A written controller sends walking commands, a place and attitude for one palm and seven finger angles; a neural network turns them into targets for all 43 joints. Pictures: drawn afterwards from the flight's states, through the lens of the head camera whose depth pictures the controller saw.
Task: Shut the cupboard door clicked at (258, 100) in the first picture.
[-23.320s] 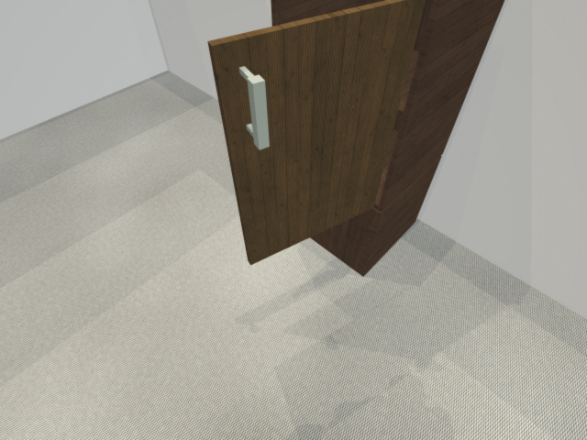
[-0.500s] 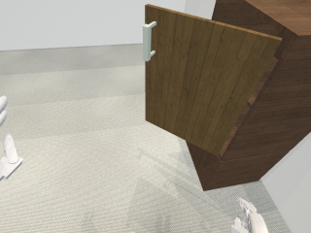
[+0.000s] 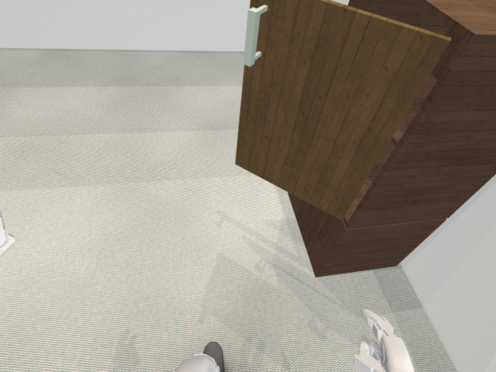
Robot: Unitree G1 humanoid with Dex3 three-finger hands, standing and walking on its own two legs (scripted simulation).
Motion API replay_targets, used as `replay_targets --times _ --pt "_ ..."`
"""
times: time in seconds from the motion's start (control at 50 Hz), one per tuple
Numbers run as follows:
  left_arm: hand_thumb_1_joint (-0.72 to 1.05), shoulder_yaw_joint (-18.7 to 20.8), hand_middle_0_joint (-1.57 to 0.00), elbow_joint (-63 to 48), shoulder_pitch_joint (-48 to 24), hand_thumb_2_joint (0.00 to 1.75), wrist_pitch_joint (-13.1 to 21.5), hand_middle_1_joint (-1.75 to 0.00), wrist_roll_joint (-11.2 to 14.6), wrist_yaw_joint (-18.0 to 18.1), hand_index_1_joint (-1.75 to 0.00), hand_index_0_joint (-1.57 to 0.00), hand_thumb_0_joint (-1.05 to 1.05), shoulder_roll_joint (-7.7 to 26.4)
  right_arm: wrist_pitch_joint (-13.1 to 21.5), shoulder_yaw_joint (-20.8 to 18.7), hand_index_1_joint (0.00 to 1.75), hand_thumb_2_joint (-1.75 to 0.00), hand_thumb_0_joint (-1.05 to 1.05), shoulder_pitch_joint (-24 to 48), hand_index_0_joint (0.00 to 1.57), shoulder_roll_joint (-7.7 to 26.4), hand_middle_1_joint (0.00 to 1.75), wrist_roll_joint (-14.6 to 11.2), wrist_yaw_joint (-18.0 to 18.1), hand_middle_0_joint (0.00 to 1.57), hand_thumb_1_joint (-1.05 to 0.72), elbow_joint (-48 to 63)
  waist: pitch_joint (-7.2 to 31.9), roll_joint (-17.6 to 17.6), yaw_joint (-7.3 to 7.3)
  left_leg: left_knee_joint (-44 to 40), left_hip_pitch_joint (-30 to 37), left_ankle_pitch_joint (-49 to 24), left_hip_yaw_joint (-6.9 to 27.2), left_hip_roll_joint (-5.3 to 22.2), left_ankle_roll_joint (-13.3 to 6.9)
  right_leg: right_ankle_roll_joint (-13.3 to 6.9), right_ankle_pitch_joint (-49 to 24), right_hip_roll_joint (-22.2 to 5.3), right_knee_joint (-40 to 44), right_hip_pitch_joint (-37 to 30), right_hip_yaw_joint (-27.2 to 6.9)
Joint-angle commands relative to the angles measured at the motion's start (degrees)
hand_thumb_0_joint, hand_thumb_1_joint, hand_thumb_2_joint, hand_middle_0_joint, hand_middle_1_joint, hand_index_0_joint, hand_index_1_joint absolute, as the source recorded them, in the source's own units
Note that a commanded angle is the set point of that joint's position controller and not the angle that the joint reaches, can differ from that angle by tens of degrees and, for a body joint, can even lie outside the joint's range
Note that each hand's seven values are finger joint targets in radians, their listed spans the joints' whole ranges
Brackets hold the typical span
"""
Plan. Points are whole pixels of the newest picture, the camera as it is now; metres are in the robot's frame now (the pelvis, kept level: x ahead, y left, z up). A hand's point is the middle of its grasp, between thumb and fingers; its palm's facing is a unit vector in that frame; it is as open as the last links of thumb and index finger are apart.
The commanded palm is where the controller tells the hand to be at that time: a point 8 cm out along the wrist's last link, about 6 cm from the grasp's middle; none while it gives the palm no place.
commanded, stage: stop stepping back and stand still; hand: left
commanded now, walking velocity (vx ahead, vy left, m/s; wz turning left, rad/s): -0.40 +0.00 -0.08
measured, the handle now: (256, 35) +0.80 +0.06 +0.16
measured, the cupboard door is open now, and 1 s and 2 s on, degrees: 48 48 48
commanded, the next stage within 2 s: none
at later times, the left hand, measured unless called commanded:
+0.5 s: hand out of the picture +0.11 +0.29 +0.19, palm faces +0.24 -0.84 -0.49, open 7.4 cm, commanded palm +0.07 +0.33 +0.20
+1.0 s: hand out of the picture +0.13 +0.33 +0.20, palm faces +0.30 -0.81 -0.51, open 7.4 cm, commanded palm +0.07 +0.37 +0.20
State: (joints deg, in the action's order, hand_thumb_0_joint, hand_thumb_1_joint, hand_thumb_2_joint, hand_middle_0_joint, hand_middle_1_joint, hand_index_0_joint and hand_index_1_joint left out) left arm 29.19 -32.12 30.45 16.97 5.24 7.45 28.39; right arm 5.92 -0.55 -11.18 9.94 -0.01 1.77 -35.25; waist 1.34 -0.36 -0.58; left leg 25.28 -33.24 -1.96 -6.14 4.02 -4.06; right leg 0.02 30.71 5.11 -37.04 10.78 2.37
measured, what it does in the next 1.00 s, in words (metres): walks backwards: right foot, then left foot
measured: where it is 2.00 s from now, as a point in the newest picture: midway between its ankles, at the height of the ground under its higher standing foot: outside the picture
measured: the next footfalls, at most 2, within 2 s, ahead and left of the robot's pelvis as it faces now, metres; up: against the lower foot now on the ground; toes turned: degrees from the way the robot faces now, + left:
right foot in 0.02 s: -0.07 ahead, -0.12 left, +0.00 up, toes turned -2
left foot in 0.18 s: +0.06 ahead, +0.09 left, +0.00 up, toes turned -2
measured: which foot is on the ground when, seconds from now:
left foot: down 0.00-0.04, up 0.06-0.16, down 0.18-0.50, up 0.52-0.72, down 0.74-1.00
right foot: up 0.00-0.00, down 0.02-0.26, up 0.28-0.48, down 0.50-0.74, up 0.76-1.00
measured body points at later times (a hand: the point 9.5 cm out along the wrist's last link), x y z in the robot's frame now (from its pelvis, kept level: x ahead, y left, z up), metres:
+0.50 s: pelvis -0.11 +0.05 +0.02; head -0.11 +0.09 +0.47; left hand +0.09 +0.33 +0.22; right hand -0.01 -0.20 -0.05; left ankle +0.01 +0.10 -0.71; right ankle -0.18 -0.03 -0.71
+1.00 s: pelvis -0.10 +0.09 +0.02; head -0.09 +0.12 +0.47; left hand +0.10 +0.37 +0.23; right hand +0.01 -0.12 -0.07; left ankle -0.06 +0.20 -0.72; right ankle -0.12 -0.01 -0.71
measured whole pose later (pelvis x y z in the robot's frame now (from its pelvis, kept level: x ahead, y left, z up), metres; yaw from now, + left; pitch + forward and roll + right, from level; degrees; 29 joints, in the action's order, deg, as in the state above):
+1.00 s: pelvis -0.10 +0.09 +0.02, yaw -7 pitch +0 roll -2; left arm 27.5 -32.9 34.6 11.8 2.7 8.7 28.7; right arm 4.6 3.2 -15.0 6.5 0.6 2.0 -36.5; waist 0.3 1.2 1.2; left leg 30.8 -17.4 13.9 -3.9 4.2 -0.6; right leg 0.2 19.6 2.2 -34.4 16.2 4.5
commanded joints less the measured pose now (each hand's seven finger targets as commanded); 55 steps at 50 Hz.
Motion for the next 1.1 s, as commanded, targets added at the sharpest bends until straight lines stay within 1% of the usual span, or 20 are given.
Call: replay_targets --times 0.0,0.02,0.06,0.12,0.16,0.2,0.26,0.3,0.42,0.5,0.54,0.58,0.68,0.7,0.72,0.74,0.8,0.86,0.96,1.08 --pt "0.90 3.7 -0.20 -11.7 -6.1 0.90 4.1 -0.30 -0.3 0.8 -0.30 -0.20 0.00 9.3 2.9 -2.7 0.30 -0.90 0.00 2.1 0.20 7.2 0.30 -0.1 0.8 0.20 -0.90 4.3 7.0 2.6 0.84 12.1 26.8 19.2 4.0 2.3 7.9 -5.4 -5.4 -15.0 27.6 17.8 -17.6" --pt "0.90 3.4 -0.20 -12.2 -10.2 0.90 3.9 -0.30 -0.9 1.5 -0.30 -0.20 0.00 11.2 2.6 -2.2 0.30 -0.90 0.00 2.7 0.20 6.5 0.30 0.2 1.2 0.20 -0.90 3.8 6.0 9.9 1.39 22.9 26.4 20.6 4.3 -0.4 7.9 -8.0 -15.7 -23.9 29.3 22.4 -23.5" --pt "0.90 1.1 -0.20 -8.9 -13.6 0.90 1.9 -0.30 -1.8 1.6 -0.30 -0.20 0.00 10.1 2.8 -2.6 0.30 -0.90 0.00 4.8 0.20 7.6 0.30 -0.9 1.8 0.20 -0.90 4.6 7.6 14.5 0.56 29.6 18.7 24.8 5.7 -3.4 6.4 -7.2 -32.2 -21.8 20.4 14.4 -16.7" --pt "0.90 0.4 -0.20 -4.5 -10.5 0.90 -2.7 -0.30 -2.1 1.9 -0.30 -0.20 0.00 7.6 0.7 -1.2 0.30 -0.90 0.00 4.5 0.20 8.0 0.30 -1.0 3.0 0.20 -0.90 6.3 1.8 2.0 1.99 13.0 17.1 13.5 5.0 -2.3 4.1 -5.5 -41.9 -16.9 10.9 8.2 -10.2" --pt "0.90 1.1 -0.20 -4.9 -12.2 0.90 -3.6 -0.30 -2.0 1.8 -0.30 -0.20 0.00 8.3 1.3 -1.5 0.30 -0.90 0.00 4.1 0.20 10.2 0.30 -1.4 3.6 0.20 -0.90 6.3 1.7 -8.4 1.49 1.3 23.4 -2.1 9.8 0.9 2.1 -0.4 -33.4 -8.7 3.8 8.4 -4.8" --pt "0.90 0.4 -0.20 -6.1 -11.7 0.90 -3.1 -0.30 -1.9 2.0 -0.30 -0.20 0.00 6.9 2.1 -0.9 0.30 -0.90 0.00 2.7 0.20 9.6 0.30 -1.9 3.2 0.20 -0.90 7.7 4.3 -7.7 0.59 -2.5 23.3 -6.5 15.9 6.5 0.1 1.2 -20.1 -3.7 5.1 4.7 -4.9" --pt "0.90 4.4 -0.20 -12.6 -5.0 0.90 -2.6 -0.30 -1.1 1.4 -0.30 -0.20 0.00 9.7 2.7 -1.4 0.30 -0.90 0.00 3.7 0.20 9.5 0.30 -0.3 2.5 0.20 -0.90 8.2 6.4 -13.4 1.03 -16.6 20.2 23.5 26.5 9.2 2.9 0.4 -4.6 -1.6 -0.5 3.2 -3.8" --pt "0.90 3.7 -0.20 -15.2 -0.6 0.90 -2.3 -0.30 -1.3 1.8 -0.30 -0.20 0.00 7.7 2.5 -1.1 0.30 -0.90 0.00 4.3 0.20 8.8 0.30 -0.1 1.9 0.20 -0.90 9.1 4.8 -15.1 0.44 -22.8 13.3 42.5 24.6 9.3 3.8 -0.4 -4.2 -0.7 -2.5 0.2 -2.5" --pt "0.90 3.6 -0.20 -10.7 7.3 0.90 -5.0 -0.30 -1.3 2.1 -0.30 -0.20 0.00 7.7 0.1 -1.6 0.30 -0.90 0.00 2.8 0.20 8.4 0.30 0.2 2.1 0.20 -0.90 8.7 5.1 -10.4 0.89 -13.6 8.9 37.6 9.6 1.9 6.5 -2.4 -3.9 0.3 15.5 -10.3 3.1" --pt "0.90 5.1 -0.20 -11.0 -2.9 0.90 -4.8 -0.30 -1.3 2.7 -0.30 -0.20 0.00 10.8 -2.1 -2.3 0.30 -0.90 0.00 2.2 0.20 9.0 0.30 0.7 2.4 0.20 -0.90 6.3 -0.7 9.0 1.01 31.5 0.1 22.0 5.3 -3.3 4.7 -14.8 1.0 -24.9 30.3 3.2 -24.6" --pt "0.90 2.8 -0.20 -5.4 -4.8 0.90 -4.1 -0.30 -1.9 3.0 -0.30 -0.20 0.00 7.3 -1.1 -2.8 0.30 -0.90 0.00 1.5 0.20 8.7 0.30 -0.4 2.5 0.20 -0.90 5.9 1.1 8.4 1.70 34.5 -4.5 23.9 7.7 -1.6 4.4 -14.6 -0.6 -22.9 25.9 -2.0 -22.0" --pt "0.90 -0.2 -0.20 -2.4 -7.9 0.90 -4.9 -0.30 -2.8 3.0 -0.30 -0.20 0.00 5.4 -1.2 -2.8 0.30 -0.90 0.00 2.5 0.20 9.1 0.30 -0.3 3.0 0.20 -0.90 6.2 -4.5 6.7 2.12 28.5 2.5 24.2 8.0 1.1 3.8 -12.7 12.7 -21.6 26.6 9.8 -19.2" --pt "0.90 -3.5 -0.20 -6.5 -17.3 0.90 -3.9 -0.30 -4.2 3.9 -0.30 -0.20 0.00 5.3 0.7 -1.5 0.30 -0.90 0.00 3.2 0.20 9.2 0.30 0.4 4.9 0.20 -0.90 5.1 -7.0 -2.8 2.53 6.8 22.3 25.1 0.6 -2.7 2.7 -8.2 9.9 -12.9 14.0 18.3 -5.7" --pt "0.90 -4.2 -0.20 -9.4 -17.9 0.90 -3.3 -0.30 -3.8 3.7 -0.30 -0.20 0.00 4.4 1.4 -1.8 0.30 -0.90 0.00 2.3 0.20 10.6 0.30 0.3 4.9 0.20 -0.90 5.7 -6.6 -11.5 2.85 -2.2 24.1 32.8 12.1 2.4 0.5 -5.5 6.2 -8.2 2.6 20.9 -2.5" --pt "0.90 -2.8 -0.20 -12.6 -17.4 0.90 -2.4 -0.30 -3.7 4.1 -0.30 -0.20 0.00 5.2 2.0 -1.6 0.30 -0.90 0.00 2.4 0.20 11.4 0.30 0.0 4.5 0.20 -0.90 6.5 -5.7 -24.0 2.98 -12.0 27.2 38.2 32.6 13.6 -3.7 -1.8 3.5 -2.5 -10.2 26.0 1.6" --pt "0.90 -0.8 -0.20 -13.7 -16.3 0.90 -1.6 -0.30 -4.1 3.9 -0.30 -0.20 0.00 7.1 2.5 -1.0 0.30 -0.90 0.00 3.2 0.20 9.5 0.30 0.3 4.2 0.20 -0.90 7.6 -6.9 -21.2 2.35 -16.7 21.6 39.1 38.3 17.3 -6.6 -1.6 0.2 -2.8 -18.3 23.3 -2.0" --pt "0.90 4.1 -0.20 -12.8 -7.0 0.90 -1.7 -0.30 -2.8 2.8 -0.30 -0.20 0.00 9.4 2.8 -1.2 0.30 -0.90 0.00 3.4 0.20 8.0 0.30 0.8 2.6 0.20 -0.90 6.2 -3.0 -8.9 1.31 -16.5 11.9 40.2 31.1 15.3 -5.7 -0.9 -6.0 -5.2 -19.4 14.2 -4.3" --pt "0.90 5.5 -0.20 -12.3 1.3 0.90 -2.2 -0.30 -2.4 2.5 -0.30 -0.20 0.00 8.7 2.2 -0.9 0.30 -0.90 0.00 3.9 0.20 7.7 0.30 0.5 1.4 0.20 -0.90 5.7 0.5 -12.5 0.47 -13.9 10.3 34.7 16.4 11.3 -2.4 -0.3 -9.9 -4.0 -7.9 5.9 0.2" --pt "0.90 3.1 -0.20 -6.5 2.3 0.90 -4.2 -0.30 -2.5 2.4 -0.30 -0.20 0.00 5.6 0.6 -0.8 0.30 -0.90 0.00 2.2 0.20 8.0 0.30 -0.1 1.6 0.20 -0.90 6.5 0.4 -9.6 1.29 -9.0 7.9 35.5 8.7 7.6 0.8 0.1 -12.1 -1.9 9.3 -4.2 3.6" --pt "0.90 0.4 -0.20 -5.9 -4.6 0.90 -4.3 -0.30 -2.2 2.8 -0.30 -0.20 0.00 5.3 0.7 -1.4 0.30 -0.90 0.00 0.8 0.20 7.3 0.30 -0.6 2.4 0.20 -0.90 5.5 7.9 4.6 2.27 6.9 19.1 6.8 4.8 1.2 3.4 -3.5 -42.2 -12.2 11.2 -3.8 -9.5"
